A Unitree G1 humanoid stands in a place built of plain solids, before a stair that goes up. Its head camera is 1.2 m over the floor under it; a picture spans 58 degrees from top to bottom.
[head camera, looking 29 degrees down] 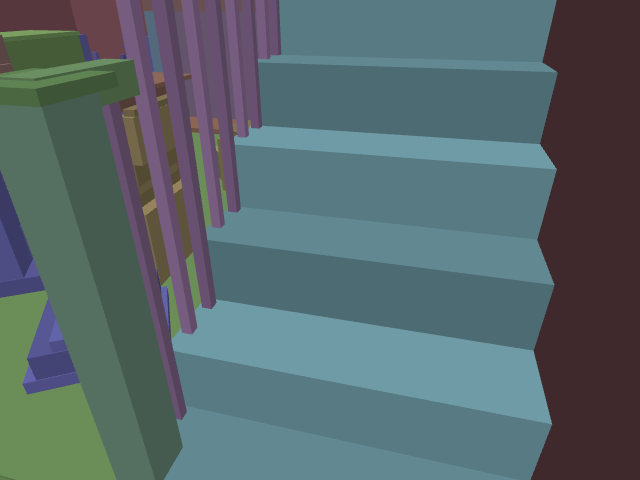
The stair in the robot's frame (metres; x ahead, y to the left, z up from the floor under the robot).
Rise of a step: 0.20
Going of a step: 0.23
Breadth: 0.93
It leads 14 degrees to the right of straight ahead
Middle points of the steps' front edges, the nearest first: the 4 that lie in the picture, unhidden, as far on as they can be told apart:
0.73 -0.04 0.41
0.95 -0.10 0.62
1.17 -0.16 0.82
1.39 -0.21 1.03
